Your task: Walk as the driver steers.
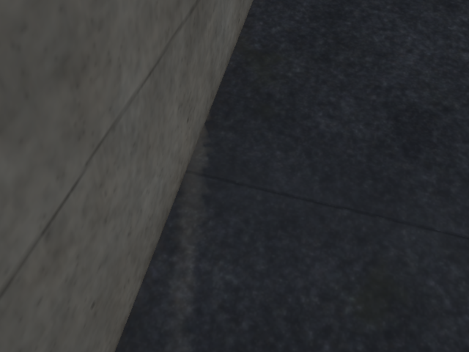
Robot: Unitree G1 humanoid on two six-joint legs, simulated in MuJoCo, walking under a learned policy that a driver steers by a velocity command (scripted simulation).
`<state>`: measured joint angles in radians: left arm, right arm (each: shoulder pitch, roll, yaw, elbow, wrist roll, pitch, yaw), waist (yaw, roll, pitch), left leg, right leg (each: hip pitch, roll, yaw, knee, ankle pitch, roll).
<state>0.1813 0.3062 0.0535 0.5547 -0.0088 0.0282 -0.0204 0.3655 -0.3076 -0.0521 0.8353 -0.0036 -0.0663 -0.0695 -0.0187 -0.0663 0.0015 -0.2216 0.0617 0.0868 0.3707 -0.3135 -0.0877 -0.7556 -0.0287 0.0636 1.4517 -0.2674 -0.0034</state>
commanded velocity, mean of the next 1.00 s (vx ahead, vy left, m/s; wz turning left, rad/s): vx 0.35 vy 0.00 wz -0.48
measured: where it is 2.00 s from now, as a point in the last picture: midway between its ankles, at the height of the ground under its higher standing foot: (406, 228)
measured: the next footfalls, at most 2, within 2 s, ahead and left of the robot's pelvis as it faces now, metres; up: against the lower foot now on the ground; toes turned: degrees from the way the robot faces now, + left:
right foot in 0.24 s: +0.22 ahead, -0.21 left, +0.04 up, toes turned -10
left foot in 0.72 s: +0.39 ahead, -0.06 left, +0.06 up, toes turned -26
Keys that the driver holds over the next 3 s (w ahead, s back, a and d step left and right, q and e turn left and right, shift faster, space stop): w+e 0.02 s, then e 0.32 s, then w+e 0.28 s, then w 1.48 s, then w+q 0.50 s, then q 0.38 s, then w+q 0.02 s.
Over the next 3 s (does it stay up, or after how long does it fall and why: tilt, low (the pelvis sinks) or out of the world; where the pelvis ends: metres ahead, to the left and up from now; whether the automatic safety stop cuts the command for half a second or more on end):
stays up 1.27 -0.66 0.24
